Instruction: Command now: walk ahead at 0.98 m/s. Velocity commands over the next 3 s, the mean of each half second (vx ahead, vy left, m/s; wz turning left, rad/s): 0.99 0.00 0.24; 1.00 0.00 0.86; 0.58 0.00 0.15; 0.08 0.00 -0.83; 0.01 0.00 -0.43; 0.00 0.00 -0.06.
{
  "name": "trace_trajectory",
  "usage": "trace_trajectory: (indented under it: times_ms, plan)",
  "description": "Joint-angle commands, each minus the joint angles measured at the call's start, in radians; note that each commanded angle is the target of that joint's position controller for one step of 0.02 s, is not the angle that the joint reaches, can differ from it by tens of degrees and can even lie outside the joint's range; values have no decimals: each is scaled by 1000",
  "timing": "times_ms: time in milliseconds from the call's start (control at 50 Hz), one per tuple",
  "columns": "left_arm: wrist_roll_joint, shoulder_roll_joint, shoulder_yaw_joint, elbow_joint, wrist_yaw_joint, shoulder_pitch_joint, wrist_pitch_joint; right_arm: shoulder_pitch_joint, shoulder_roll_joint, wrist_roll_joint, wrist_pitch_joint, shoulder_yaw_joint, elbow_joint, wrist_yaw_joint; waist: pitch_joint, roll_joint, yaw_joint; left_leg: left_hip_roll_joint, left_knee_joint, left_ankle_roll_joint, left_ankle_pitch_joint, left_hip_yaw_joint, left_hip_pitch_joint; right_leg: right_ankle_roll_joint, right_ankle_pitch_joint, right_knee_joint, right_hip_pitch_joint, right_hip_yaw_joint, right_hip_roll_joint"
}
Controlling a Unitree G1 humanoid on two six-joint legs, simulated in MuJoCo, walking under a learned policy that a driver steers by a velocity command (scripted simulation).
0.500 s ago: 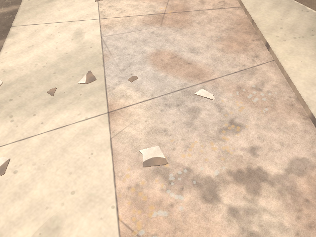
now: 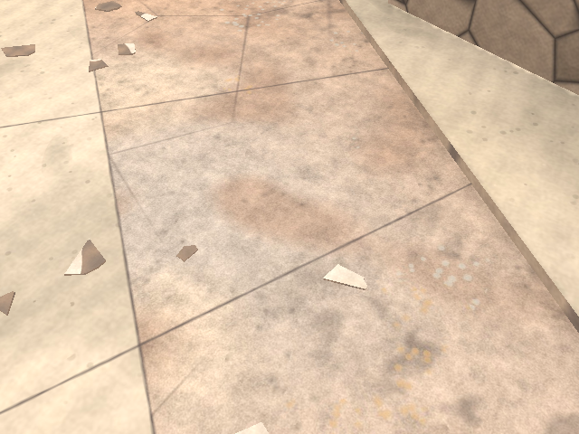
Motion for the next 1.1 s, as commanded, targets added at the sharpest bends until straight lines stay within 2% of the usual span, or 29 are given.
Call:
trace_trajectory:
  times_ms: [20,100,140,180,200,220,240,260,280,300,320,340,380,460,580,620,660,680,700,720,740,760,780,800,820,880,960,1040,1100]
  plan:
    - [-4,27,-3,-68,-15,-97,-20,-60,-131,15,-31,-11,-88,-23,173,23,29,226,-255,137,172,-126,-260,14,234,-257,172,-55,26]
    - [-25,33,-2,-129,-53,-244,-35,29,-164,18,-2,-13,-65,-36,223,38,-12,290,-248,120,291,-96,23,1,205,-512,148,-73,82]
    - [-28,66,12,-149,-67,-229,-40,23,-191,2,18,-19,-68,-38,179,88,24,323,-141,103,660,-83,165,-27,86,-544,190,-108,140]
    - [-42,144,48,-123,-55,-32,-28,3,-226,-37,43,-28,-67,-37,19,191,150,338,128,87,1151,-74,268,-73,-72,-482,387,-139,211]
    - [-47,191,71,-62,-42,206,-17,-53,-226,-47,55,-27,-81,-37,-102,215,276,311,407,63,1213,-40,152,-104,-83,-473,677,-133,210]
    - [-28,278,89,-1,-23,441,0,-62,-163,-58,48,-6,-125,-38,-286,79,324,252,790,54,868,-45,-168,-140,-255,-390,1088,141,-1]
    - [-9,287,97,16,-38,477,-12,121,34,1,8,43,-112,-10,-490,-346,190,21,1192,2,-84,-165,-578,-327,-771,-630,1442,752,-234]
    - [8,171,75,35,-34,460,-15,24,-104,56,-24,14,-120,-11,-412,-235,237,82,1236,60,-106,-270,-689,-239,-865,-784,1394,836,-200]
    - [20,117,63,30,-29,390,-19,-145,-161,91,-30,-4,-177,-15,-212,-152,233,126,1238,71,-76,-230,-752,-184,-695,-771,1239,619,-180]
    - [26,110,60,38,-37,316,-29,-221,-134,75,-29,3,-208,-22,-103,51,187,169,1174,67,-25,-218,-725,-157,-505,-798,1044,483,-154]
    - [32,79,53,42,-42,251,-42,-236,-120,53,-15,-6,-213,-27,-48,85,132,216,1098,60,34,-222,-673,-139,-399,-810,899,370,-121]
    - [41,53,46,54,-44,211,-48,-181,-101,50,8,-10,-205,-22,-23,41,79,251,1072,52,64,-234,-603,-126,-350,-829,795,288,-101]
    - [17,32,45,78,-50,172,-44,-138,-73,57,49,-17,-190,-19,37,-3,41,281,1032,37,66,-221,-580,-96,-264,-874,692,130,-67]
    - [28,71,53,99,-32,171,-46,-260,-67,44,78,-19,-244,-21,158,3,44,279,912,19,251,-198,-711,-39,-57,-926,619,-108,-14]
    - [29,135,54,114,17,289,-33,-474,-77,32,46,-19,-335,25,213,61,113,208,563,45,484,-28,-797,30,203,-924,841,-273,-20]
    - [29,181,59,98,32,276,-17,-495,-96,34,36,-28,-366,51,181,25,86,147,452,74,463,70,-681,66,550,-850,904,-324,-24]
    - [30,242,75,77,56,263,10,-391,-148,50,43,-56,-364,58,84,-68,3,56,480,89,352,154,-498,65,1015,-658,964,-333,-51]
    - [26,273,85,56,60,211,24,-236,-197,52,59,-80,-337,54,10,-119,-91,31,520,112,256,150,-332,47,1180,-483,942,-320,-75]
    - [18,282,89,20,51,125,27,17,-282,44,80,-120,-274,40,-96,-123,-216,30,519,154,196,89,-40,21,1171,-207,828,-283,-76]
    - [-5,241,83,5,26,45,14,191,-311,48,98,-142,-218,13,-105,-7,-298,72,371,195,239,-22,189,38,629,220,639,-290,53]
    - [17,-12,18,-56,-5,69,-36,117,-288,14,99,-116,-195,18,14,428,-109,118,354,255,284,-305,263,55,-582,626,238,-157,263]
    - [-28,-33,-6,-137,-26,199,-87,10,-227,-28,62,-85,-267,22,-201,453,26,306,116,449,-209,-881,404,13,-617,742,-12,95,287]
    - [-38,82,13,-156,-30,70,-113,21,-165,-13,44,-83,-282,25,-147,224,-43,319,-52,381,-337,-954,336,-40,-513,649,-33,129,233]
    - [-43,97,22,-176,-25,33,-116,-23,-161,-6,24,-80,-287,31,-48,28,19,312,-83,337,-349,-911,186,-51,-428,522,-24,120,197]
    - [-17,86,22,-160,-15,48,-103,-106,-159,5,12,-75,-308,37,-1,-119,79,283,-72,307,-301,-842,13,-35,-372,430,61,126,150]
    - [10,116,40,-160,2,93,-51,-215,-150,12,12,-67,-345,7,78,-72,151,166,-90,289,-99,-631,-280,57,-329,220,205,117,90]
    - [38,41,21,-266,19,-164,-39,-157,-141,34,29,-63,-330,-42,132,24,41,39,-58,223,149,-414,-448,119,-28,-241,356,14,135]
    - [-18,69,50,-314,10,-234,-43,-101,-155,46,45,-76,-303,-42,66,128,-29,46,16,163,61,-489,-356,144,71,-516,508,24,215]
    - [-42,146,90,-313,8,-179,-62,-117,-154,46,52,-88,-298,-51,27,168,21,91,180,130,256,-555,-149,108,-26,-595,541,56,208]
